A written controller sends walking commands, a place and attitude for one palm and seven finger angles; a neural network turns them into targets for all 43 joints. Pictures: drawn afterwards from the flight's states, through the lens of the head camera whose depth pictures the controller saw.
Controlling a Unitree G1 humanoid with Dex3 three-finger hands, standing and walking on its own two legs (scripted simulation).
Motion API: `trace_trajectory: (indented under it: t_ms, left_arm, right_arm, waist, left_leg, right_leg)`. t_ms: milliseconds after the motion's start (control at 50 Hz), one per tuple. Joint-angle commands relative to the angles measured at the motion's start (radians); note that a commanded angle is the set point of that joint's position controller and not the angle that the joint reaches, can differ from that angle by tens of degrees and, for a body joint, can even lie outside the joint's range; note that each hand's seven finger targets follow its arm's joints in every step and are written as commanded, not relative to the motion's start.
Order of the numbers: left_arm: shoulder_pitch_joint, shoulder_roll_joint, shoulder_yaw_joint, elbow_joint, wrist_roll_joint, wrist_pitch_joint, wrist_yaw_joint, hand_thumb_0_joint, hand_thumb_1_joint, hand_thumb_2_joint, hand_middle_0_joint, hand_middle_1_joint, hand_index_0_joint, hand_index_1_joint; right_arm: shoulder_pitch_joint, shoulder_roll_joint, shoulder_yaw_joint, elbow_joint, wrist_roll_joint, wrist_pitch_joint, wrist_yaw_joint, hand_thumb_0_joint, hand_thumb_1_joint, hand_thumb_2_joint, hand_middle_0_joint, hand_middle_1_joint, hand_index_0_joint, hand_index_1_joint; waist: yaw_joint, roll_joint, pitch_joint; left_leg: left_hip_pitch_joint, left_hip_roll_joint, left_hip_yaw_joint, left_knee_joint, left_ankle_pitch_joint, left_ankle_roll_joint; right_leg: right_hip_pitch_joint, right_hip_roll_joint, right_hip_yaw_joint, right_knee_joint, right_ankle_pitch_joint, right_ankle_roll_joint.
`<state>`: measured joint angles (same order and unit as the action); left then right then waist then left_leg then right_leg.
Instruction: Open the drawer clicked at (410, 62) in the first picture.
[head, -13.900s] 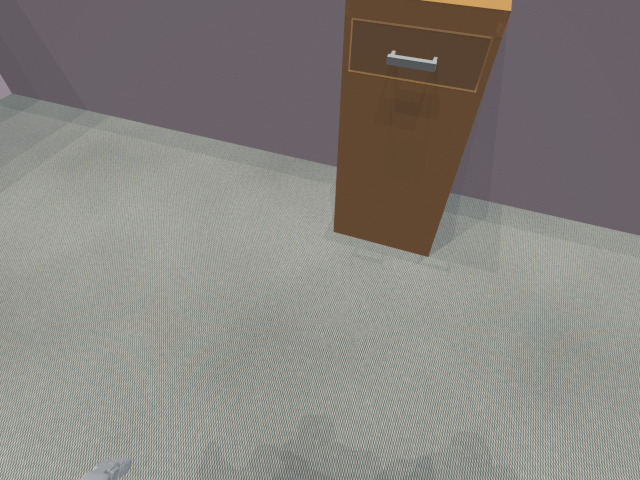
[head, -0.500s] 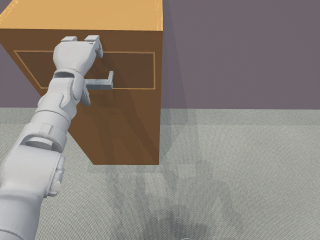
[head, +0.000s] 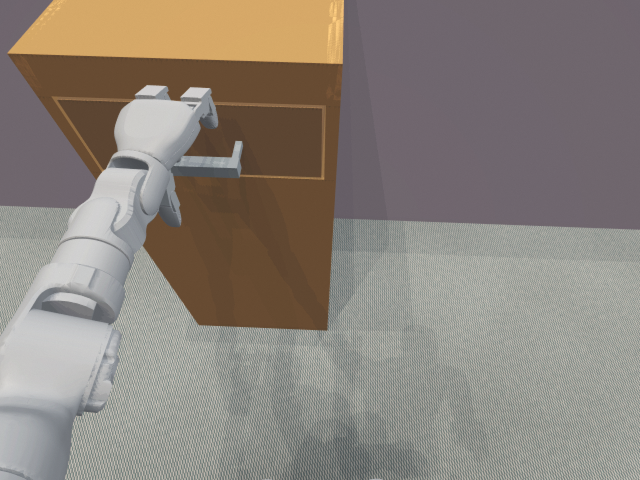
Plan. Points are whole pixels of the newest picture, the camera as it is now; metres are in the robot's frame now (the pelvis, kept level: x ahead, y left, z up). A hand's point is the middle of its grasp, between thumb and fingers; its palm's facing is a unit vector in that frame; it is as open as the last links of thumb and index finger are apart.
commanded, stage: move the hooked fingers above the handle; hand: left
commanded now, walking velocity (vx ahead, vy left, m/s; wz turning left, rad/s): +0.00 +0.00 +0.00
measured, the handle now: (196, 156) +0.56 +0.17 +0.05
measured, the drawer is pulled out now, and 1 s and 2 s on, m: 0.00 0.00 0.00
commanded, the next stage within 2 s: lower the fingers behind the handle in 0.86 s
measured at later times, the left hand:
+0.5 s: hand (178, 174) +0.49 +0.18 +0.08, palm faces -0.06 -0.03 -1.00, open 13.8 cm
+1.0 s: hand (194, 180) +0.49 +0.16 +0.07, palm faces -0.12 -0.05 -0.99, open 13.8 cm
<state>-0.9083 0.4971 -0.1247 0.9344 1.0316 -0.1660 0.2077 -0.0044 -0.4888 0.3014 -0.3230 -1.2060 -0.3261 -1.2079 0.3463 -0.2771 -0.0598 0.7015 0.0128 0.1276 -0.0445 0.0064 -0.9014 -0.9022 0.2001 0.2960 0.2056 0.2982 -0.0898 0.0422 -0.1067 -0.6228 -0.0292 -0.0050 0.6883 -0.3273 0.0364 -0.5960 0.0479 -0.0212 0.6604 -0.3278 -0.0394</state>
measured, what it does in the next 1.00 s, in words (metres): stands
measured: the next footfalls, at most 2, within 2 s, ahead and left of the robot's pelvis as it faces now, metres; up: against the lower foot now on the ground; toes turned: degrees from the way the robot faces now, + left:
none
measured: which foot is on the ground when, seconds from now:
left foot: down 0.00-1.00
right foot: down 0.00-1.00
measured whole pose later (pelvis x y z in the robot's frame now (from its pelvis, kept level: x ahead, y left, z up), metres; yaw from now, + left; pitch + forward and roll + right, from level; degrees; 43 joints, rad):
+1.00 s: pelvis +0.00 +0.01 +0.00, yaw -2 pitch +14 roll -1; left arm -0.87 0.46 -0.12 0.95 1.03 -0.14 0.09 0.00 -0.49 0.30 -0.31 -1.20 -0.31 -1.22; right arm 0.34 -0.26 -0.04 0.65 0.02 0.15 -0.04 0.01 -0.90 -0.90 0.20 0.30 0.21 0.30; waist -0.12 0.04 -0.10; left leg -0.60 -0.03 0.03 0.68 -0.33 0.05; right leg -0.58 0.05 0.01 0.65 -0.32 -0.02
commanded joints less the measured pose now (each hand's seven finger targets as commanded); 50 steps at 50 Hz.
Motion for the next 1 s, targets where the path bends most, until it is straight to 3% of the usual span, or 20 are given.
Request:
trace_trajectory:
  t_ms: [0,60,100,160,220,280,320,380,440,480,560,600,640,680,720,780,840,920,940,980]
  left_arm:
    - [-0.581,0.258,0.115,-0.053,0.006,0.149,0.094,0.000,-0.500,0.300,-0.300,-1.200,-0.300,-1.200]
    - [-0.537,0.226,0.076,0.025,0.032,0.239,0.049,0.000,-0.500,0.300,-0.300,-1.200,-0.300,-1.200]
    - [-0.469,0.235,0.086,0.041,0.032,0.248,-0.003,0.000,-0.500,0.300,-0.300,-1.200,-0.300,-1.200]
    - [-0.415,0.192,0.044,0.078,0.016,0.264,-0.057,0.000,-0.500,0.300,-0.300,-1.200,-0.300,-1.200]
    - [-0.377,0.248,0.073,0.087,0.000,0.233,-0.104,0.000,-0.500,0.300,-0.300,-1.200,-0.300,-1.200]
    - [-0.408,0.237,0.058,-0.004,0.000,0.155,-0.134,0.000,-0.500,0.300,-0.300,-1.200,-0.300,-1.200]
    - [-0.465,0.277,0.091,-0.120,0.001,0.072,-0.128,0.000,-0.500,0.300,-0.300,-1.200,-0.300,-1.200]
    - [-0.561,0.286,0.120,-0.299,-0.015,-0.039,-0.084,0.000,-0.500,0.300,-0.300,-1.200,-0.300,-1.200]
    - [-0.603,0.313,0.165,-0.330,-0.006,-0.064,0.003,0.000,-0.500,0.300,-0.300,-1.200,-0.300,-1.200]
    - [-0.589,0.356,0.214,-0.291,0.000,-0.033,0.062,0.000,-0.500,0.300,-0.300,-1.200,-0.300,-1.200]
    - [-0.536,0.255,0.131,-0.054,0.009,0.135,0.107,0.000,-0.500,0.300,-0.300,-1.200,-0.300,-1.200]
    - [-0.517,0.234,0.097,0.019,0.020,0.208,0.075,0.000,-0.500,0.300,-0.300,-1.200,-0.300,-1.200]
    - [-0.499,0.135,0.008,0.044,0.012,0.250,0.011,0.000,-0.500,0.300,-0.300,-1.200,-0.300,-1.200]
    - [-0.477,0.172,0.036,0.067,0.016,0.255,-0.033,0.000,-0.500,0.300,-0.300,-1.200,-0.300,-1.200]
    - [-0.454,0.139,0.002,0.080,0.008,0.260,-0.072,0.000,-0.500,0.300,-0.300,-1.200,-0.300,-1.200]
    - [-0.418,0.075,-0.038,0.027,-0.014,0.210,-0.127,0.000,-0.500,0.300,-0.300,-1.200,-0.300,-1.200]
    - [-0.424,0.104,-0.014,-0.031,-0.016,0.141,-0.151,0.000,-0.500,0.300,-0.300,-1.200,-0.300,-1.200]
    - [-0.574,0.221,0.092,-0.251,-0.021,-0.001,-0.079,0.000,-0.500,0.300,-0.300,-1.200,-0.300,-1.200]
    - [-0.589,0.289,0.153,-0.285,-0.009,-0.021,-0.042,0.000,-0.500,0.300,-0.300,-1.200,-0.300,-1.200]
    - [-0.622,0.290,0.166,-0.291,0.007,-0.029,0.035,0.000,-0.500,0.300,-0.300,-1.200,-0.300,-1.200]
  right_arm:
    - [0.099,-0.136,-0.033,-0.050,-0.004,-0.011,0.011,0.000,-0.900,-0.900,0.200,0.300,0.200,0.300]
    - [0.098,-0.141,-0.032,-0.060,-0.002,0.006,0.021,0.000,-0.900,-0.900,0.200,0.300,0.200,0.300]
    - [0.099,-0.147,-0.035,-0.069,0.001,0.026,0.017,0.000,-0.900,-0.900,0.200,0.300,0.200,0.300]
    - [0.070,-0.148,-0.024,-0.090,0.012,0.042,0.004,0.000,-0.900,-0.900,0.200,0.300,0.200,0.300]
    - [0.053,-0.156,-0.013,-0.102,0.020,0.048,-0.014,0.000,-0.900,-0.900,0.200,0.300,0.200,0.300]
    - [0.049,-0.147,-0.013,-0.126,0.018,0.034,-0.025,0.000,-0.900,-0.900,0.200,0.300,0.200,0.300]
    - [0.057,-0.137,-0.020,-0.139,0.010,0.022,-0.030,0.000,-0.900,-0.900,0.200,0.300,0.200,0.300]
    - [0.073,-0.118,-0.036,-0.146,-0.005,-0.001,-0.030,0.000,-0.900,-0.900,0.200,0.300,0.200,0.300]
    - [0.096,-0.118,-0.046,-0.114,-0.014,-0.016,-0.021,0.000,-0.900,-0.900,0.200,0.300,0.200,0.300]
    - [0.103,-0.125,-0.046,-0.092,-0.020,-0.017,-0.011,0.000,-0.900,-0.900,0.200,0.300,0.200,0.300]
    - [0.105,-0.134,-0.039,-0.056,-0.009,-0.012,0.014,0.000,-0.900,-0.900,0.200,0.300,0.200,0.300]
    - [0.111,-0.144,-0.039,-0.051,-0.004,0.000,0.021,0.000,-0.900,-0.900,0.200,0.300,0.200,0.300]
    - [0.114,-0.143,-0.043,-0.059,0.003,0.012,0.024,0.000,-0.900,-0.900,0.200,0.300,0.200,0.300]
    - [0.115,-0.152,-0.039,-0.059,0.004,0.031,0.018,0.000,-0.900,-0.900,0.200,0.300,0.200,0.300]
    - [0.097,-0.150,-0.031,-0.071,0.011,0.042,0.012,0.000,-0.900,-0.900,0.200,0.300,0.200,0.300]
    - [0.075,-0.144,-0.030,-0.094,0.010,0.041,0.006,0.000,-0.900,-0.900,0.200,0.300,0.200,0.300]
    - [0.066,-0.140,-0.025,-0.108,0.009,0.036,-0.003,0.000,-0.900,-0.900,0.200,0.300,0.200,0.300]
    - [0.070,-0.120,-0.036,-0.131,-0.006,0.007,-0.014,0.000,-0.900,-0.900,0.200,0.300,0.200,0.300]
    - [0.075,-0.120,-0.036,-0.129,-0.009,0.002,-0.017,0.000,-0.900,-0.900,0.200,0.300,0.200,0.300]
    - [0.082,-0.116,-0.037,-0.116,-0.020,-0.013,-0.013,0.000,-0.900,-0.900,0.200,0.300,0.200,0.300]
  waist:
    - [-0.038,0.038,-0.394]
    - [-0.024,0.036,-0.424]
    - [-0.020,-0.044,-0.444]
    - [-0.030,-0.112,-0.309]
    - [-0.031,-0.150,-0.233]
    - [-0.031,-0.097,-0.238]
    - [-0.023,-0.022,-0.324]
    - [-0.025,0.041,-0.444]
    - [-0.027,0.091,-0.497]
    - [-0.015,0.086,-0.513]
    - [-0.038,0.031,-0.378]
    - [-0.034,0.026,-0.406]
    - [-0.050,-0.016,-0.401]
    - [-0.052,-0.077,-0.377]
    - [-0.055,-0.097,-0.322]
    - [-0.050,-0.086,-0.267]
    - [-0.050,-0.065,-0.228]
    - [-0.028,0.050,-0.381]
    - [-0.012,0.075,-0.431]
    - [-0.015,0.073,-0.462]
  left_leg:
    - [0.256,0.002,0.002,-0.046,0.349,0.004]
    - [0.266,0.007,0.014,-0.046,0.410,0.002]
    - [0.264,0.010,0.022,-0.044,0.452,0.010]
    - [0.191,0.006,0.036,-0.081,0.335,0.018]
    - [0.148,0.004,0.039,-0.100,0.261,0.024]
    - [0.165,0.006,0.037,-0.101,0.229,0.025]
    - [0.210,0.004,0.027,-0.082,0.249,0.025]
    - [0.300,0.004,0.012,-0.046,0.324,0.026]
    - [0.360,0.009,-0.013,-0.019,0.398,0.011]
    - [0.345,0.008,-0.015,-0.007,0.447,0.004]
    - [0.257,0.013,-0.003,-0.034,0.368,0.000]
    - [0.264,0.016,0.006,-0.040,0.397,-0.002]
    - [0.293,0.019,0.010,-0.040,0.423,0.005]
    - [0.273,0.017,0.013,-0.048,0.420,0.013]
    - [0.240,0.013,0.015,-0.066,0.360,0.018]
    - [0.255,0.014,0.014,-0.081,0.327,0.021]
    - [0.252,0.016,0.003,-0.081,0.271,0.020]
    - [0.312,0.011,-0.011,-0.053,0.307,0.017]
    - [0.324,0.013,-0.019,-0.043,0.336,0.010]
    - [0.319,0.013,-0.032,-0.022,0.380,0.000]
  right_leg:
    - [0.101,0.005,0.025,-0.071,0.271,0.001]
    - [0.154,0.005,0.025,-0.070,0.343,-0.001]
    - [0.213,0.003,0.030,-0.076,0.416,0.006]
    - [0.223,-0.006,0.032,-0.114,0.371,0.014]
    - [0.232,-0.016,0.045,-0.130,0.334,0.017]
    - [0.212,-0.020,0.053,-0.135,0.278,0.012]
    - [0.213,-0.017,0.066,-0.113,0.280,0.009]
    - [0.194,-0.008,0.069,-0.088,0.298,0.004]
    - [0.118,0.006,0.046,-0.056,0.293,-0.002]
    - [0.114,0.012,0.034,-0.041,0.311,-0.006]
    - [0.070,0.015,0.010,-0.058,0.262,0.000]
    - [0.101,0.012,0.013,-0.063,0.298,0.001]
    - [0.115,0.012,0.015,-0.085,0.332,0.005]
    - [0.149,0.009,0.020,-0.096,0.357,0.007]
    - [0.154,0.003,0.021,-0.106,0.333,0.011]
    - [0.139,-0.001,0.021,-0.122,0.292,0.004]
    - [0.093,-0.002,0.026,-0.118,0.229,0.002]
    - [0.107,0.002,0.043,-0.078,0.226,-0.006]
    - [0.108,0.005,0.040,-0.058,0.235,-0.009]
    - [0.078,0.013,0.026,-0.034,0.239,-0.011]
